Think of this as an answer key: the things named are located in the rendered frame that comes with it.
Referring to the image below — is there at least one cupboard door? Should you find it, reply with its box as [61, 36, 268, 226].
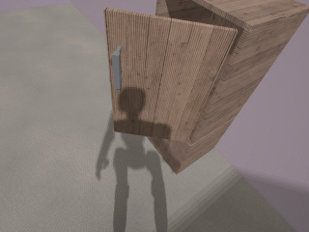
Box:
[103, 7, 238, 142]

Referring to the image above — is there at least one handle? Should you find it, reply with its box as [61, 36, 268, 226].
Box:
[112, 45, 123, 90]

